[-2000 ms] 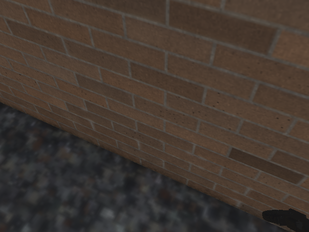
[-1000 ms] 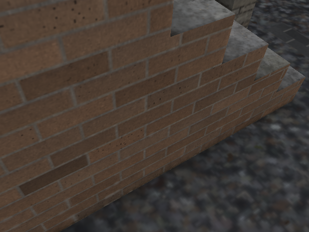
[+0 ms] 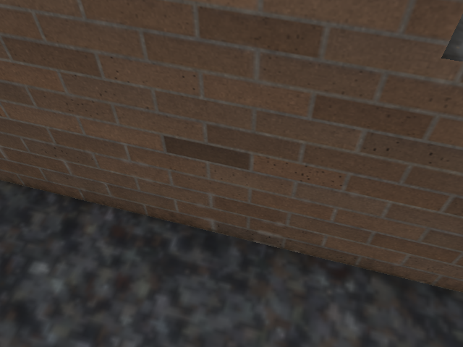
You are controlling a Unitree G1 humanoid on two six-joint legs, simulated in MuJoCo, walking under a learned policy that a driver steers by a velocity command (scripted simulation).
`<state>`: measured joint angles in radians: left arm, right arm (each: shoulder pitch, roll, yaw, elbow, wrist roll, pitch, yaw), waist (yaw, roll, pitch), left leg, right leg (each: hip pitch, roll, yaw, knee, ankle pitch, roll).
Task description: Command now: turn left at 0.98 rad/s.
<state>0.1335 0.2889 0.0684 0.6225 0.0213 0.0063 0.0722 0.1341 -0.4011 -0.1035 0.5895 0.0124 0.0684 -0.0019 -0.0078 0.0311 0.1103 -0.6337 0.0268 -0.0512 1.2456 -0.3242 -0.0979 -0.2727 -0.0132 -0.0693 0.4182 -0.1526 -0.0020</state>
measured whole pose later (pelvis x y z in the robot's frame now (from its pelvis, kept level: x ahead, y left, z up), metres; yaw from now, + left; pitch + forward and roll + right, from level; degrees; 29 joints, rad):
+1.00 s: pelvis +0.08 +0.38 +0.01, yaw -6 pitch +0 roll +3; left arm 0.30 0.40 0.08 0.64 -0.02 0.06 0.08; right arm 0.09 -0.30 -0.03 0.54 -0.02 -0.01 0.05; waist 0.06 0.01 0.15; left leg -0.44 -0.03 -0.20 0.76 -0.30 -0.13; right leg -0.29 0.01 0.17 0.46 -0.16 0.00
